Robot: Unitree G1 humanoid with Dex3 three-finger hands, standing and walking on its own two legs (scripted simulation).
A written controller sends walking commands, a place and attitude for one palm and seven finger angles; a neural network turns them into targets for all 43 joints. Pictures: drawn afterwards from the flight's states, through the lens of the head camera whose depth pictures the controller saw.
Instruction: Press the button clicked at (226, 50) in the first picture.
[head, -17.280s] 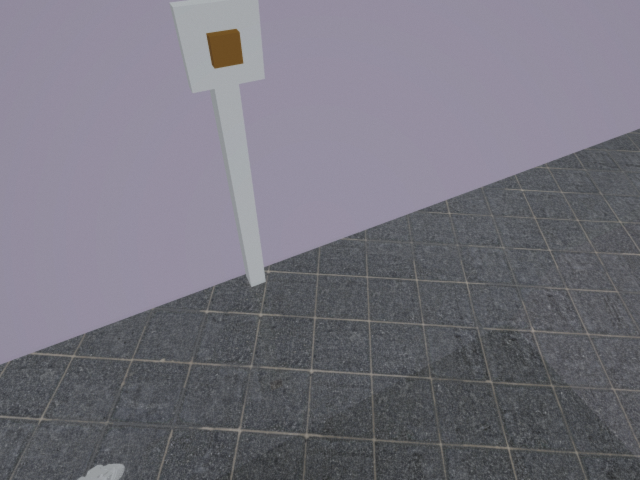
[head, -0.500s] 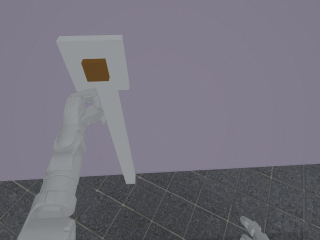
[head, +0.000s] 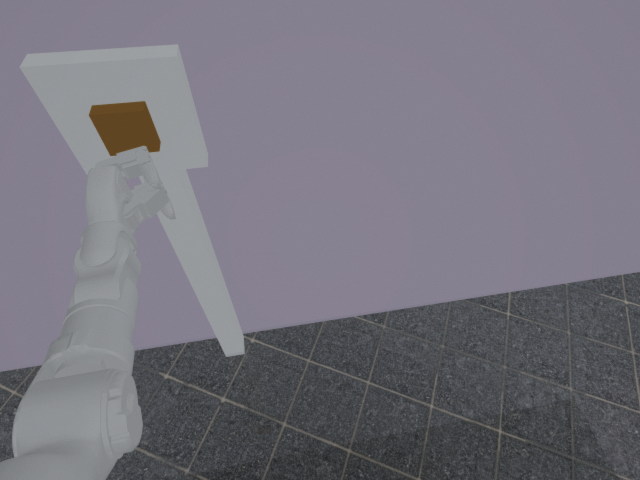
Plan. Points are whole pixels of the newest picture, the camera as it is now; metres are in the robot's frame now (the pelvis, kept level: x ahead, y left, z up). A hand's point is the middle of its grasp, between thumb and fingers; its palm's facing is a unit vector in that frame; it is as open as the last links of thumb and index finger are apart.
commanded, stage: aim a knuckle at the button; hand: left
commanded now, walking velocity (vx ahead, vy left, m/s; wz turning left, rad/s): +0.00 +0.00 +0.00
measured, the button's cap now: (127, 127) +0.53 +0.24 +0.15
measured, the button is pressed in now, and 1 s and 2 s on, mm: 0 0 12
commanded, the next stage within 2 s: press the button with the knuckle in 0.46 s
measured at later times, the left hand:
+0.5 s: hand (167, 194) +0.45 +0.18 +0.11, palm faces +0.15 -0.99 +0.02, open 3.1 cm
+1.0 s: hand (170, 174) +0.48 +0.18 +0.12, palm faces +0.16 -0.99 +0.01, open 3.1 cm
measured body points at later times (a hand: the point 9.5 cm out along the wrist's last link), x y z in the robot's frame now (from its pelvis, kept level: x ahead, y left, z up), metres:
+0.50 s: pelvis +0.00 +0.01 +0.00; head +0.04 +0.01 +0.45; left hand +0.43 +0.24 +0.12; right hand +0.10 -0.24 -0.11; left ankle +0.00 +0.12 -0.72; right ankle -0.01 -0.11 -0.72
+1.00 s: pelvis +0.00 +0.00 +0.00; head +0.05 +0.00 +0.44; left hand +0.46 +0.24 +0.12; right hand +0.03 -0.27 -0.12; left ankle +0.00 +0.12 -0.72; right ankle -0.01 -0.11 -0.72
